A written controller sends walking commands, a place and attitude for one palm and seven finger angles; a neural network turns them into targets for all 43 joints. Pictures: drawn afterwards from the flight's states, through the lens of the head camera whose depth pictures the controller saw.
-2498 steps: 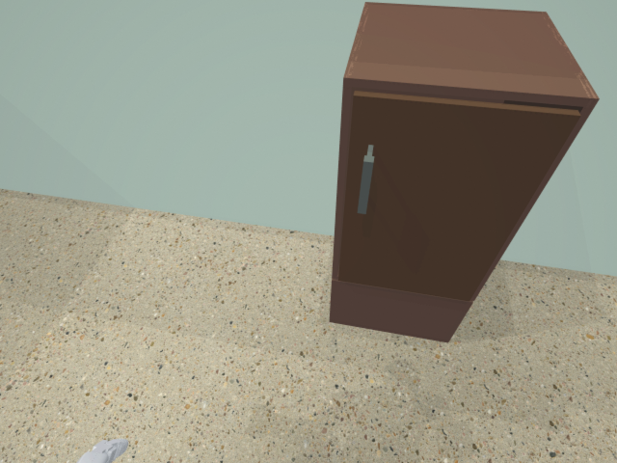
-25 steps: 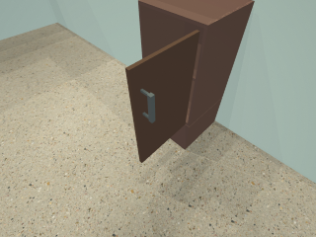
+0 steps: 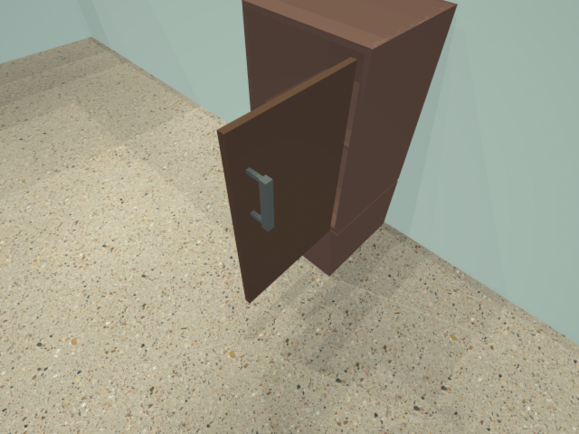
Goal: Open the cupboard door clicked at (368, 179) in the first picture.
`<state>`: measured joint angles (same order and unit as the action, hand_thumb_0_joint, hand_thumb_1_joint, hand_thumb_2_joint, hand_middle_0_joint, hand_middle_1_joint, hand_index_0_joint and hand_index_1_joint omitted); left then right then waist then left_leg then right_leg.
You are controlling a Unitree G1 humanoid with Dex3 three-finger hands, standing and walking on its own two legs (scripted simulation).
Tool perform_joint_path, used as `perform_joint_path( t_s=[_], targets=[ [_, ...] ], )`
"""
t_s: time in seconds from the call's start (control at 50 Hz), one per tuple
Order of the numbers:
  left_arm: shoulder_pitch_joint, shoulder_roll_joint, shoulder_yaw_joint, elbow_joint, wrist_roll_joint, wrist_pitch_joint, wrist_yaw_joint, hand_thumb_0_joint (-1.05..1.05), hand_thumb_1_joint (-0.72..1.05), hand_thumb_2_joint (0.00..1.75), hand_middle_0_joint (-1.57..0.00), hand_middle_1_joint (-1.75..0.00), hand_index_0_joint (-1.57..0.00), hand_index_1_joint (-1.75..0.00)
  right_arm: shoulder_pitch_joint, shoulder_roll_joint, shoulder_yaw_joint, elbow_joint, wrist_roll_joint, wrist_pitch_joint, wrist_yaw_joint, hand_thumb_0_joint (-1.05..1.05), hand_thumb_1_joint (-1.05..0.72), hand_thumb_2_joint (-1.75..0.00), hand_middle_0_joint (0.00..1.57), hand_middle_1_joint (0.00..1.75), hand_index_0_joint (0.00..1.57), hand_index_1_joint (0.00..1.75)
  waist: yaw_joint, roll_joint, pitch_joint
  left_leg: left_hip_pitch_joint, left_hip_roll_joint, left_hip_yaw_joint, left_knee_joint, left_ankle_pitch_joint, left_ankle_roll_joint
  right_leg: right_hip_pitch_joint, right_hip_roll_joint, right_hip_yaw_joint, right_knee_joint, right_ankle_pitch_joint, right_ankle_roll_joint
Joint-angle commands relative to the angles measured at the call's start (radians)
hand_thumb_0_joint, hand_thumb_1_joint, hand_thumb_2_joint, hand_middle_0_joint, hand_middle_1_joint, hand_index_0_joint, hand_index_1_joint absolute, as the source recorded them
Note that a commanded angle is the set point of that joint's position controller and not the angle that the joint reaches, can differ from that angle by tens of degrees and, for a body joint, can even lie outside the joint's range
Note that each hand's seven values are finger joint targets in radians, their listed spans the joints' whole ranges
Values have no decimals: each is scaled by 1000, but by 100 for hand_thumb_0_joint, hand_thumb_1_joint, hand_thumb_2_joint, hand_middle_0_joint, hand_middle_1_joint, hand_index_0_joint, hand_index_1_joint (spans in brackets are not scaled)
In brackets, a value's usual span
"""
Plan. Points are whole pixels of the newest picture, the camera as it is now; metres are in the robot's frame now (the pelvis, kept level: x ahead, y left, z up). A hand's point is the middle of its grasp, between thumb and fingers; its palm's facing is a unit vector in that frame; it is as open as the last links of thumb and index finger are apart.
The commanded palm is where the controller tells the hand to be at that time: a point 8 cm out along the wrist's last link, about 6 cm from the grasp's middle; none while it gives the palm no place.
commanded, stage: look to check the result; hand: left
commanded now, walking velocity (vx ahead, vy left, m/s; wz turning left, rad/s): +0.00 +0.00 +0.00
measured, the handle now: (260, 200) +0.55 +0.09 -0.04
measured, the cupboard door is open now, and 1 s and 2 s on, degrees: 91 91 91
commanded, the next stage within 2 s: stand and wait in 0.46 s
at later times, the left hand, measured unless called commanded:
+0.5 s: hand out of the picture -0.01 +0.16 -0.18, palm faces +0.04 -0.98 -0.18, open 7.4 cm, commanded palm none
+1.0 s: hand out of the picture +0.00 +0.17 -0.17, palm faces +0.03 -0.98 -0.20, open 7.4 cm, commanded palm none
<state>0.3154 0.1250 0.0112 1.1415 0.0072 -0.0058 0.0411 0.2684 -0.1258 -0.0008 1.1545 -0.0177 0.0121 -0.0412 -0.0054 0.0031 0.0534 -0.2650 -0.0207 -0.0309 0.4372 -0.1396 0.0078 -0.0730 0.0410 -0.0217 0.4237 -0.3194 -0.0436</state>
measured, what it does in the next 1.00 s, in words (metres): stands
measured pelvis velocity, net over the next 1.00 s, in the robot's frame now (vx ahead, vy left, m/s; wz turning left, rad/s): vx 0.01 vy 0.00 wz -0.01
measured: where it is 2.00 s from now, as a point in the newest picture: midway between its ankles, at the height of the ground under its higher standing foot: outside the picture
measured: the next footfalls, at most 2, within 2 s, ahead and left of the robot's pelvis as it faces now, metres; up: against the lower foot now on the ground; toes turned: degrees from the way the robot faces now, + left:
none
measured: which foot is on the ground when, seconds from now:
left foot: down 0.00-1.00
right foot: down 0.00-1.00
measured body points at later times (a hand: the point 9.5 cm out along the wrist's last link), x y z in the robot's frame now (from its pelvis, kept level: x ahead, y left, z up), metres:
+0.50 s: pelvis +0.01 +0.00 +0.00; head +0.02 +0.00 +0.45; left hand -0.01 +0.21 -0.16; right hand +0.02 -0.23 -0.16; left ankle +0.06 +0.11 -0.74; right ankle -0.05 -0.09 -0.74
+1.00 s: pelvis +0.01 +0.00 +0.00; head +0.03 -0.01 +0.45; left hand +0.00 +0.22 -0.16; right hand +0.02 -0.23 -0.16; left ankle +0.06 +0.11 -0.74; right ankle -0.05 -0.09 -0.74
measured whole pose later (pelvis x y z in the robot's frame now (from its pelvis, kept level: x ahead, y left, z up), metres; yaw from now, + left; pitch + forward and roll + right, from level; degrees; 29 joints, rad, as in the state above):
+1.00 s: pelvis +0.01 +0.00 +0.00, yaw -1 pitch -2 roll +0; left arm 0.30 0.15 0.01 1.15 0.01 -0.01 0.04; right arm 0.23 -0.16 0.00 1.16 -0.02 0.01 -0.04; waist 0.00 0.00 0.06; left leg -0.22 -0.02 -0.02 0.40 -0.15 0.00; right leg -0.03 0.04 -0.01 0.37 -0.31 -0.05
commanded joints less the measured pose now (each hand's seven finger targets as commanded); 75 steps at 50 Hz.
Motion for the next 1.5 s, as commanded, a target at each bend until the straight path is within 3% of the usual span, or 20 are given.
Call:
perform_joint_path(
  t_s=[0.0,0.12,0.54,0.78,1.06,1.24,1.4,1.42,1.48],
  targets=[
    [96,95,13,-8,-3,-8,4,0,90,90,-20,-30,-20,-30,51,-100,-12,-24,0,-15,-6,0,-90,-90,20,30,20,30,3,-6,27,90,99,-81,-51,113,34,-118,-126,88,-116,133,-7],
    [101,102,10,-3,-2,-11,4,0,90,90,-20,-30,-20,-30,34,-112,-13,-25,1,-14,-6,0,-90,-90,20,30,20,30,5,-29,28,108,100,-72,-47,124,35,-116,-127,88,-128,156,-3],
    [77,122,9,-6,-2,-11,2,0,90,90,-20,-30,-20,-30,3,-131,-13,-25,0,-15,-5,0,-90,-90,20,30,20,30,5,-9,47,113,99,-72,-61,115,29,-112,-132,93,-145,154,0],
    [68,131,13,-10,-3,-14,1,0,90,90,-20,-30,-20,-30,11,-139,-13,-23,-1,-21,-7,0,-90,-90,20,30,20,30,6,-18,9,133,105,-72,-63,161,31,-78,-131,92,-135,202,-1],
    [67,139,12,-8,-3,-14,1,0,90,90,-20,-30,-20,-30,2,-148,-13,-19,1,-19,-5,0,-90,-90,20,30,20,30,5,-13,33,131,104,-71,-70,135,29,-93,-131,95,-144,178,-3],
    [70,146,13,-7,-2,-17,2,0,90,90,-20,-30,-20,-30,-5,-150,-15,-22,2,-21,-6,0,-90,-90,20,30,20,30,6,-19,27,140,106,-64,-64,156,30,-86,-136,96,-144,231,0],
    [64,149,11,-8,-2,-16,0,0,90,90,-20,-30,-20,-30,-8,-160,-15,-22,1,-20,-6,0,-90,-90,20,30,20,30,5,1,24,143,108,-67,-74,135,27,-88,-131,105,-150,190,-4],
    [65,151,14,-8,-1,-18,1,0,90,90,-20,-30,-20,-30,-13,-162,-16,-25,3,-21,-6,0,-90,-90,20,30,20,30,8,-24,28,144,109,-67,-71,137,29,-93,-130,103,-153,195,-2],
    [64,151,13,-9,-2,-18,1,0,90,90,-20,-30,-20,-30,-10,-163,-16,-23,1,-22,-6,0,-90,-90,20,30,20,30,5,-19,13,153,109,-65,-69,155,28,-83,-133,106,-146,225,-2]
  ],
)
